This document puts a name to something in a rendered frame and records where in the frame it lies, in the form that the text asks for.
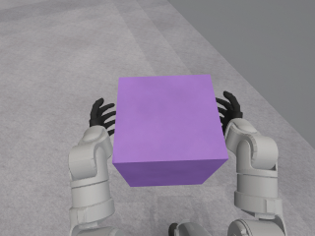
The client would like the carton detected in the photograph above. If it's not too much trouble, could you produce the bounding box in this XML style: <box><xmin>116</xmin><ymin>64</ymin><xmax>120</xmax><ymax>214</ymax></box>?
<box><xmin>112</xmin><ymin>74</ymin><xmax>228</xmax><ymax>187</ymax></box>

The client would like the right robot forearm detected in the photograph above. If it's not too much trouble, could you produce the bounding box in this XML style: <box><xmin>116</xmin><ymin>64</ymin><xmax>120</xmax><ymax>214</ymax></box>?
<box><xmin>223</xmin><ymin>118</ymin><xmax>287</xmax><ymax>236</ymax></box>

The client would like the right robot thigh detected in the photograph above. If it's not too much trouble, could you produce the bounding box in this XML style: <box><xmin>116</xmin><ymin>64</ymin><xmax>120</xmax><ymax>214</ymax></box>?
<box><xmin>174</xmin><ymin>222</ymin><xmax>212</xmax><ymax>236</ymax></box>

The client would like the left robot hand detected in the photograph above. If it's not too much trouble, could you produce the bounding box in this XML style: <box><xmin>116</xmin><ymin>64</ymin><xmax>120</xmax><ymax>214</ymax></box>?
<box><xmin>89</xmin><ymin>98</ymin><xmax>116</xmax><ymax>137</ymax></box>

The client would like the robot left upper arm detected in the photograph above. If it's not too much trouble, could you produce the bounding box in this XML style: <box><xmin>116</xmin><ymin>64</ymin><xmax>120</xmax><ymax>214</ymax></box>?
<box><xmin>76</xmin><ymin>226</ymin><xmax>124</xmax><ymax>236</ymax></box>

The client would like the left robot forearm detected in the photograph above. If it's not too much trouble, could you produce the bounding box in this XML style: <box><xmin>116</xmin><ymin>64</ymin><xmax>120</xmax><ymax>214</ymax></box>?
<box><xmin>68</xmin><ymin>125</ymin><xmax>115</xmax><ymax>236</ymax></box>

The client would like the robot right upper arm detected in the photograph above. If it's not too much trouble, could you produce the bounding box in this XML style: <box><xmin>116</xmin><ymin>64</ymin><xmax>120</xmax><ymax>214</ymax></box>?
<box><xmin>227</xmin><ymin>218</ymin><xmax>285</xmax><ymax>236</ymax></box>

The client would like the robot right shin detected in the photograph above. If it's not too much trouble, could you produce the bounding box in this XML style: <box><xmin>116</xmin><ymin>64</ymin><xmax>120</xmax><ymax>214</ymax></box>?
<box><xmin>176</xmin><ymin>219</ymin><xmax>190</xmax><ymax>227</ymax></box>

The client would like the right robot hand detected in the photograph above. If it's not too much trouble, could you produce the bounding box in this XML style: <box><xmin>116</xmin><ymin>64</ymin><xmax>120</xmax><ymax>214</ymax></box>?
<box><xmin>216</xmin><ymin>90</ymin><xmax>243</xmax><ymax>135</ymax></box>

